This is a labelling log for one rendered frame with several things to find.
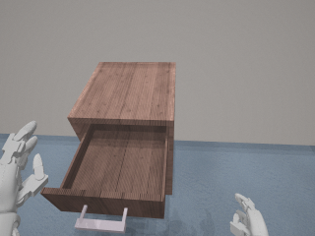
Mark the handle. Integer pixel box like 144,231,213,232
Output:
75,205,128,234

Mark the right robot hand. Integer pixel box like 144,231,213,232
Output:
229,193,269,236

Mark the cabinet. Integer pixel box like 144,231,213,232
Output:
67,62,176,196

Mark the drawer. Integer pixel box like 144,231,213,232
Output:
40,123,169,219

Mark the left robot hand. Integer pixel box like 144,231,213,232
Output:
0,120,48,213

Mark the left robot forearm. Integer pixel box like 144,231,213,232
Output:
0,212,21,236

